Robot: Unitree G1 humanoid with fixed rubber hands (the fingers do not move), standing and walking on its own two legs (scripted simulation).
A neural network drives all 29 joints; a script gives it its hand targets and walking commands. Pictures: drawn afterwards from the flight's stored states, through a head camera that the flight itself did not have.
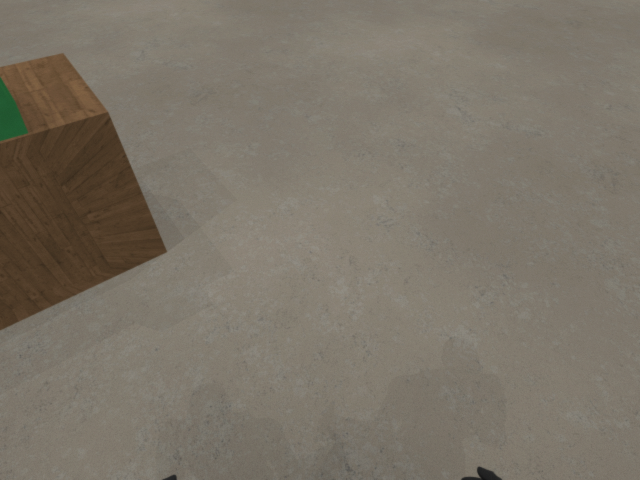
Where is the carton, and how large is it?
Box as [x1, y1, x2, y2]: [0, 77, 27, 140]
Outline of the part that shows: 0,77 1,140 26,133 27,131 15,102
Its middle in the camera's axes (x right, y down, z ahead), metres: -0.95 -0.42 +1.00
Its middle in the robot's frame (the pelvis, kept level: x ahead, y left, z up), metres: +1.05 +0.95 +0.01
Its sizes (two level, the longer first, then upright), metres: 0.215 0.200 0.266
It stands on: a pedestal, 0.64 m high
